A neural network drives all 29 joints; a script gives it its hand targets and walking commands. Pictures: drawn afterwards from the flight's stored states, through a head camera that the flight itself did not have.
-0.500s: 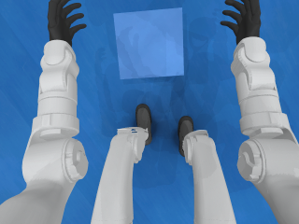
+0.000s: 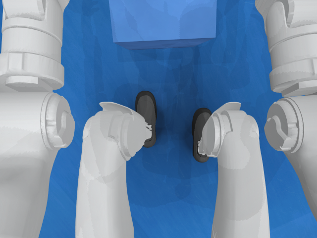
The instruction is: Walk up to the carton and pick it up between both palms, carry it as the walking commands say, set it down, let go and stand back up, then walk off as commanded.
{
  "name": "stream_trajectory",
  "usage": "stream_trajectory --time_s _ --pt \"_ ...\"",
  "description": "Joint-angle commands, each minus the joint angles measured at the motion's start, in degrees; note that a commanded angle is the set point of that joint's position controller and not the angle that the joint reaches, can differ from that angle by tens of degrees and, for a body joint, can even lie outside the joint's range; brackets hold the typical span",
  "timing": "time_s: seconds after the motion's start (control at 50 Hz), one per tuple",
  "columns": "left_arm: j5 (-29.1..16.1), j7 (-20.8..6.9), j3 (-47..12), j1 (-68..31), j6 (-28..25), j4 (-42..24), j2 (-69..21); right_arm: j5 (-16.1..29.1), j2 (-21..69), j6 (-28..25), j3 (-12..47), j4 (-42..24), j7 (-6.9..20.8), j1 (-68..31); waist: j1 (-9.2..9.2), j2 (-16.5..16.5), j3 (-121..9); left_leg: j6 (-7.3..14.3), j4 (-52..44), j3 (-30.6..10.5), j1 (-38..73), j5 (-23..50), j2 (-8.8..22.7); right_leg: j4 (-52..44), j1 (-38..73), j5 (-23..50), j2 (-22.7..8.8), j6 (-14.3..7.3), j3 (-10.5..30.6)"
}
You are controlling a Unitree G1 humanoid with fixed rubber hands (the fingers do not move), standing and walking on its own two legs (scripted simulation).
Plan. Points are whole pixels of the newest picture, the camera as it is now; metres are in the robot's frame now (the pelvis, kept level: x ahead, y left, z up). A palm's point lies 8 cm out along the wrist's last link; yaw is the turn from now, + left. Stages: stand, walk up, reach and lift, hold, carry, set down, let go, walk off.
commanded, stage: reach and lift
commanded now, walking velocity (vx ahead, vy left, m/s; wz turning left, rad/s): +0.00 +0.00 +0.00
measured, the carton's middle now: (160, 3) +0.56 +0.03 -0.34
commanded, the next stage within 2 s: none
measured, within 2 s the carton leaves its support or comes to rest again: neither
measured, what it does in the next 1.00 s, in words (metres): lowers itself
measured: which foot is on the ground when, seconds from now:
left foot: down 0.00-1.00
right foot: down 0.00-1.00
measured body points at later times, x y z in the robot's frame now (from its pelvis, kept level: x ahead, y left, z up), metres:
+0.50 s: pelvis +0.02 -0.03 -0.08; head +0.41 -0.01 +0.12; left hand +0.57 +0.21 -0.28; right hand +0.59 -0.14 -0.30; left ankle +0.18 +0.07 -0.43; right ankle +0.12 -0.14 -0.43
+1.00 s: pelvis +0.02 -0.02 -0.09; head +0.40 +0.01 +0.12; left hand +0.58 +0.21 -0.28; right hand +0.59 -0.13 -0.29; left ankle +0.18 +0.07 -0.43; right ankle +0.12 -0.13 -0.43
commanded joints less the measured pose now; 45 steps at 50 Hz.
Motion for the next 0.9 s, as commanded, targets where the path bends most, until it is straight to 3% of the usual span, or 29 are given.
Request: stream_trajectory --time_s 0.0,0.04,0.06,0.1,0.12,0.14,0.16,0.2,0.24,0.26,0.3,0.36,0.42,0.46,0.52,0.56,0.62,0.64,0.66,0.8,0.88 --pt "-2.2 1.0 -2.2 -23.6 -3.7 1.8 7.3 -0.2 -14.5 -4.6 -1.0 5.5 4.6 -25.9 -3.92 1.8 -90.2 -7.2 -0.9 -24.1 61.5 -4.0 -4.7 -2.0 -6.7 -0.4 2.8 0.1 -2.6" --pt "-2.2 1.1 -2.6 -25.7 -5.8 1.6 6.7 -1.1 -14.2 -5.9 -2.3 8.7 5.1 -24.6 -4.71 3.4 -88.5 -7.9 0.3 -26.0 64.8 -2.3 -4.4 0.0 -11.7 -0.7 2.6 0.5 -2.6" --pt "-2.8 1.0 -3.5 -27.6 -6.6 -0.1 7.2 -1.9 -14.5 -6.4 -3.2 10.4 5.2 -24.0 -6.21 3.9 -86.5 -8.1 1.0 -26.8 64.9 -2.2 -4.2 1.0 -13.7 -0.8 2.3 0.5 -2.4" --pt "-2.9 1.2 -3.7 -29.5 -7.9 -1.3 7.4 -1.9 -15.4 -7.7 -3.7 9.4 4.3 -25.3 -7.14 5.0 -89.6 -8.1 3.9 -25.8 66.9 3.3 -4.3 2.0 -13.3 0.2 2.0 0.5 -2.6" --pt "-3.1 1.2 -3.7 -28.5 -8.3 0.1 8.0 -0.9 -14.7 -8.1 -2.8 10.0 4.2 -25.8 -5.8 5.3 -88.5 -7.7 4.5 -25.7 66.7 5.0 -4.4 2.6 -14.2 0.5 1.9 0.6 -2.5" --pt "-3.9 1.1 -4.4 -28.6 -8.4 -0.8 8.4 -0.3 -15.6 -8.7 -2.5 6.0 3.7 -27.6 -6.42 5.2 -92.4 -7.4 5.7 -25.7 69.2 8.2 -4.5 2.9 -12.8 2.3 1.9 0.8 -2.8" --pt "-5.4 0.9 -5.3 -27.5 -8.4 2.9 7.5 0.2 -15.5 -8.8 -1.7 8.7 3.4 -27.4 -6.49 4.5 -89.3 -7.2 6.5 -25.6 66.8 8.3 -4.4 3.6 -14.1 1.4 1.8 0.8 -3.0" --pt "-6.4 0.3 -5.0 -26.1 -9.3 2.7 8.2 1.0 -15.2 -9.9 -0.4 4.1 2.9 -28.7 -6.09 2.7 -89.2 -6.7 8.8 -23.9 63.3 12.3 -4.5 4.1 -12.2 4.2 2.0 0.9 -2.7" --pt "-6.7 -0.2 -3.9 -24.2 -9.5 6.4 9.0 1.8 -14.8 -10.5 0.9 3.8 2.3 -28.9 -4.59 1.8 -87.6 -6.3 11.3 -22.1 59.9 15.4 -4.5 5.0 -11.0 5.9 2.1 1.0 -2.4" --pt "-7.6 -0.5 -4.3 -23.4 -9.9 5.6 8.6 1.7 -14.2 -10.8 0.7 4.1 2.1 -26.8 -5.59 1.6 -89.6 -6.5 11.9 -21.5 60.0 17.2 -4.6 5.0 -9.1 7.6 2.1 1.1 -2.6" --pt "-7.3 -1.0 -3.0 -21.6 -10.4 7.4 10.5 2.1 -12.9 -11.2 2.2 5.4 1.9 -26.0 -4.18 -0.4 -86.3 -6.0 13.8 -19.7 54.4 18.8 -4.2 5.9 -8.3 8.8 2.1 1.3 -2.3" --pt "-7.8 -1.1 -0.7 -22.4 -11.7 1.3 14.4 3.7 -11.9 -12.2 4.2 -0.1 0.5 -26.6 -2.62 -2.2 -95.7 -5.4 16.7 -15.7 54.7 27.2 -4.4 6.3 1.0 14.5 2.6 1.3 -2.0" --pt "-8.6 -1.5 0.9 -20.5 -12.4 2.0 16.4 5.9 -10.0 -12.7 6.6 -0.4 -0.3 -25.4 -0.8 -5.1 -97.4 -4.8 18.3 -13.1 49.5 29.6 -3.8 7.2 7.5 18.5 2.5 1.2 -1.2" --pt "-9.1 -1.7 0.6 -18.3 -12.4 3.2 16.5 6.5 -10.0 -13.1 7.1 -2.0 -0.9 -24.1 -1.17 -6.2 -99.2 -4.9 18.5 -11.9 46.4 27.5 -3.7 7.1 12.0 20.2 2.4 1.3 -1.2" --pt "-10.1 -1.8 0.3 -16.4 -12.4 3.3 16.6 7.8 -9.4 -13.1 8.1 -4.7 -1.6 -24.2 -0.28 -7.7 -100.6 -4.7 19.0 -10.9 44.0 27.0 -3.5 8.0 15.8 21.9 2.6 1.6 -1.0" --pt "-10.6 -2.0 -1.1 -17.0 -12.2 4.3 16.1 7.5 -9.0 -12.8 7.6 -1.5 -1.7 -22.3 -1.91 -6.2 -97.6 -5.0 18.8 -10.9 42.7 25.1 -3.4 7.7 13.4 20.4 2.5 1.4 -1.2" --pt "-10.7 -2.4 -2.8 -18.3 -12.0 6.0 14.1 6.8 -8.3 -11.9 7.2 3.0 -1.2 -21.3 -2.68 -4.5 -92.3 -5.6 17.5 -11.1 40.7 20.8 -3.4 7.3 9.8 15.7 2.5 0.9 -1.9" --pt "-10.8 -2.5 -3.7 -18.7 -11.7 6.4 13.3 6.5 -7.6 -11.6 7.1 4.4 -1.0 -20.6 -3.88 -4.5 -90.1 -5.6 17.2 -11.6 40.7 19.4 -3.3 6.8 7.0 13.6 2.3 1.0 -2.3" --pt "-10.1 -2.8 -4.2 -18.8 -11.5 8.7 13.2 6.3 -7.5 -11.3 6.8 6.8 -0.6 -20.5 -3.66 -3.7 -86.7 -5.6 16.5 -11.7 39.2 17.1 -3.2 6.6 5.4 11.8 2.4 0.8 -2.3" --pt "-10.7 -2.5 -8.1 -25.9 -11.0 5.0 9.6 4.6 -9.5 -11.0 4.8 8.4 1.1 -23.9 -6.74 0.8 -83.4 -6.8 15.0 -15.7 46.7 13.4 -3.4 7.8 -4.5 5.8 2.4 0.2 -3.4" --pt "-10.4 -1.6 -8.5 -28.0 -11.0 4.5 8.7 4.8 -8.7 -11.0 5.1 9.8 1.5 -25.1 -6.27 1.3 -83.6 -7.1 14.7 -17.5 50.9 12.7 -3.6 8.7 -6.3 4.6 2.5 0.2 -3.6"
